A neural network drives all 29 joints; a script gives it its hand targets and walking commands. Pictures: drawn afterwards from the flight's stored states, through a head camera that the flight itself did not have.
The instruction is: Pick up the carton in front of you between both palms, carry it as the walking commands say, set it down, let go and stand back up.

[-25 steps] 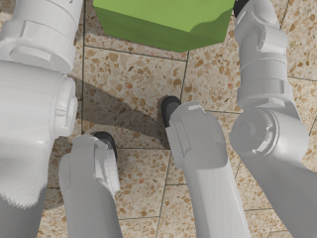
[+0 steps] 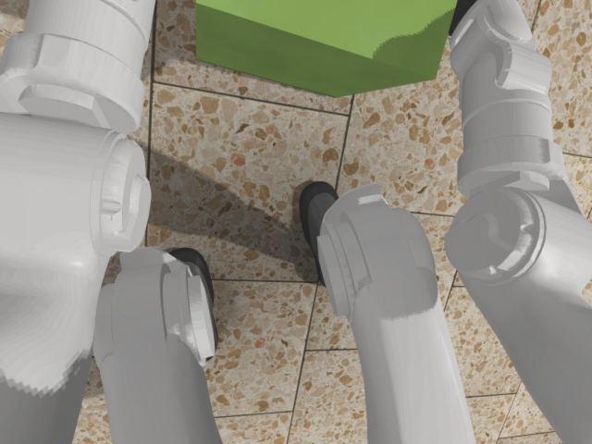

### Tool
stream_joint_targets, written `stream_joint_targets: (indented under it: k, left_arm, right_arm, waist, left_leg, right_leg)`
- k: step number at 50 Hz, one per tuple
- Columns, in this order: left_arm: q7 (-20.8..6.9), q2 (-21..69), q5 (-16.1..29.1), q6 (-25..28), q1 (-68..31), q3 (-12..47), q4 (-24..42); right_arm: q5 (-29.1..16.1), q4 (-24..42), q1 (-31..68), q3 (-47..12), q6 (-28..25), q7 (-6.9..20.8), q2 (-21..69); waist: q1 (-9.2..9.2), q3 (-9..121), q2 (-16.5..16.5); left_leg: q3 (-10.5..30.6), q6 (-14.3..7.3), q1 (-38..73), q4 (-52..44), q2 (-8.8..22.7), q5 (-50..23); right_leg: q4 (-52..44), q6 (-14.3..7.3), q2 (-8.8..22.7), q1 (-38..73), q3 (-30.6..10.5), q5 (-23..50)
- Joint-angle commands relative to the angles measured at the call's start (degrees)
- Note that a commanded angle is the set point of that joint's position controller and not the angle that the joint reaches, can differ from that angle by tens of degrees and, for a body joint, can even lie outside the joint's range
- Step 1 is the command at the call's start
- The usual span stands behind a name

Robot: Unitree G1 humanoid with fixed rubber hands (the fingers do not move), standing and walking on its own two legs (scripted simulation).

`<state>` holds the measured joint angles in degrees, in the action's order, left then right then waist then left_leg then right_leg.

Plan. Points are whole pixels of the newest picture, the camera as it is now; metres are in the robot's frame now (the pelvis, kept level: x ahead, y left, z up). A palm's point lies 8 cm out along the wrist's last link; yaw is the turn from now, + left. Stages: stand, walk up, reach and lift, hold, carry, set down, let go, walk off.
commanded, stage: set down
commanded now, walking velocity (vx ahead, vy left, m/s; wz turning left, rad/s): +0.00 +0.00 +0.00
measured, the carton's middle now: out of the picture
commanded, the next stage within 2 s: let go in 1.36 s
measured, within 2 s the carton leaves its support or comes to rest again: neither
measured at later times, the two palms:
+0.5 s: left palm out of the picture +0.64 +0.03 -0.13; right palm out of the picture +0.49 -0.30 -0.14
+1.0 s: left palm out of the picture +0.65 +0.04 +0.02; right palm out of the picture +0.49 -0.31 +0.02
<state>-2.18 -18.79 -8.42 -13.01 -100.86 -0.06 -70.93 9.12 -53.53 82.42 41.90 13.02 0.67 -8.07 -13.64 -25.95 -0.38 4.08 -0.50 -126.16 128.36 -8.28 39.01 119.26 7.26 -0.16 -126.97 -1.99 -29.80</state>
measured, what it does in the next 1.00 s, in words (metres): rises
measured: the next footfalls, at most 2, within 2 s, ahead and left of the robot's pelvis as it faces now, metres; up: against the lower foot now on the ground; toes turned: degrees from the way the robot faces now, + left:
none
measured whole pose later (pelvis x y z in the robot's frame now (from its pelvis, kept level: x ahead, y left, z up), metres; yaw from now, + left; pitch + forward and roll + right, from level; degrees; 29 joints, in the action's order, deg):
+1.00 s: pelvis +0.00 -0.02 +0.12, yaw -1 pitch +46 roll -3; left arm -4.4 -31.2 0.6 -19.0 -97.7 4.2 -64.5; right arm -3.4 -35.9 73.0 28.1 17.8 -9.7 -5.0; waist -15.4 -9.4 -3.1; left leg 3.3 0.4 -114.3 100.7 -2.8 32.9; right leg 93.0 2.8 -0.9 -117.5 -0.7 -22.1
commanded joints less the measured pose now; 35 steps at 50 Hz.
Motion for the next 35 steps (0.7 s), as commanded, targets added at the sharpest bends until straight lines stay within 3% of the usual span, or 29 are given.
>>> stream_joint_targets:
  k: [1, 5, 7, 13, 17, 21, 26, 31, 35]
  left_arm:
    - [-4.95, 21.50, 2.87, 1.23, -17.26, 5.78, 3.90]
    - [0.70, -1.85, 6.14, 2.54, -18.66, 6.76, 5.63]
    - [3.16, -9.62, 8.65, 2.78, -20.42, 9.24, 5.45]
    - [2.39, -9.10, 17.78, 3.40, -25.70, 18.69, 8.79]
    - [1.79, -10.70, 19.73, 2.82, -27.32, 19.30, 11.82]
    - [1.83, -13.49, 17.82, 1.64, -26.60, 16.21, 12.62]
    - [2.00, -17.70, 15.22, -1.02, -24.30, 10.92, 12.22]
    - [0.15, -18.57, 13.75, -2.44, -20.17, 7.38, 6.54]
    - [-1.30, -18.50, 12.21, -2.40, -19.11, 5.36, 5.00]
  right_arm:
    - [-1.92, 1.67, 18.85, -6.76, -1.88, 4.91, 20.94]
    - [-1.89, -0.98, 8.93, -0.71, -5.88, -1.11, -0.20]
    - [-3.97, -2.62, 8.28, -1.17, -8.05, -4.08, -8.78]
    - [-12.62, -3.73, 11.05, -9.32, -10.13, -5.67, -10.82]
    - [-16.25, 0.00, 12.19, -12.77, -9.47, -6.60, -11.67]
    - [-17.35, 5.85, 12.08, -13.78, -7.50, -8.37, -12.24]
    - [-16.59, 14.25, 10.56, -14.87, -3.41, -11.45, -11.72]
    - [-15.45, 15.58, 8.58, -16.56, -0.23, -12.08, -6.17]
    - [-14.31, 17.45, 8.39, -16.62, 1.00, -11.61, -3.99]
  waist:
    - [-5.00, 46.84, -14.30]
    - [-6.90, 50.67, -14.43]
    - [-8.22, 53.28, -14.50]
    - [-11.22, 60.44, -18.92]
    - [-12.28, 69.22, -19.78]
    - [-11.73, 77.09, -18.71]
    - [-9.77, 85.06, -14.65]
    - [-7.41, 76.12, -10.46]
    - [-6.66, 74.84, -9.47]
  left_leg:
    - [1.73, -0.67, 24.09, -14.42, 2.99, -18.99]
    - [3.13, 0.61, 28.66, -14.43, 5.64, -22.91]
    - [4.46, 1.11, 30.99, -13.45, 6.52, -25.28]
    - [3.49, 1.87, 33.23, -11.93, 7.00, -25.08]
    - [1.02, 1.73, 35.40, -11.48, 6.84, -23.56]
    - [-1.76, 1.39, 34.99, -12.49, 5.77, -20.25]
    - [-4.83, 0.48, 31.77, -16.76, 4.19, -14.11]
    - [-5.28, -0.52, 25.78, -21.61, 3.43, -8.43]
    - [-5.13, -0.84, 24.68, -25.44, 3.23, -8.19]
  right_leg:
    - [-3.11, -3.28, -2.45, 19.06, 7.91, 16.40]
    - [-3.07, -2.50, -1.02, 20.90, 8.81, 18.97]
    - [-3.07, -2.19, -0.53, 21.78, 9.04, 21.26]
    - [-3.79, -3.14, 0.42, 25.97, 8.39, 27.03]
    - [-5.65, -3.48, 0.02, 32.69, 8.50, 30.11]
    - [-7.99, -3.63, -1.06, 41.61, 8.93, 31.79]
    - [-12.36, -3.88, -2.11, 54.19, 9.37, 33.04]
    - [-17.36, -3.20, -2.64, 51.56, 9.02, 26.77]
    - [-20.55, -2.85, -3.03, 51.31, 8.87, 25.83]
